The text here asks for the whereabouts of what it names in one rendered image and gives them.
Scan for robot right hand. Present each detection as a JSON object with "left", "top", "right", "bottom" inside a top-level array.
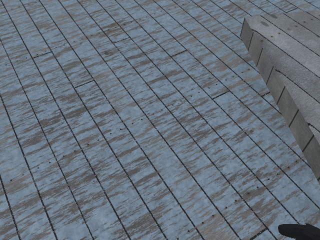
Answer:
[{"left": 278, "top": 223, "right": 320, "bottom": 240}]

